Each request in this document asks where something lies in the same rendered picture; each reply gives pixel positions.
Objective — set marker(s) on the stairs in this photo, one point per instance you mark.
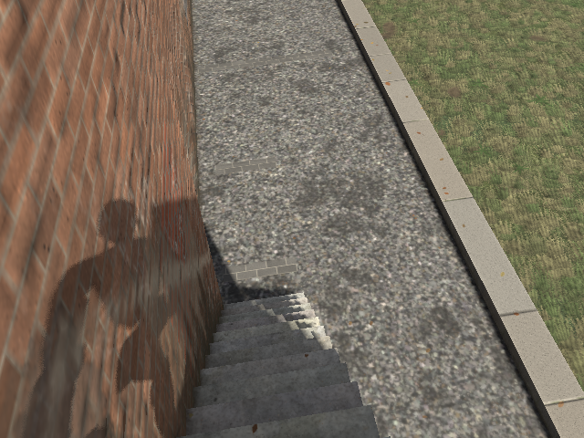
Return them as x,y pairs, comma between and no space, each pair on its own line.
272,373

